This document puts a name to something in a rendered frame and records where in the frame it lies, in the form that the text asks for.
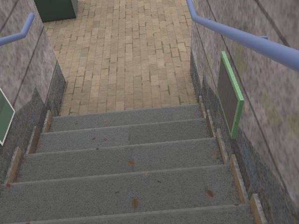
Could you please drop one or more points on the stairs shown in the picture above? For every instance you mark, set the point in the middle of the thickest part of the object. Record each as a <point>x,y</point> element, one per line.
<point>155,165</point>

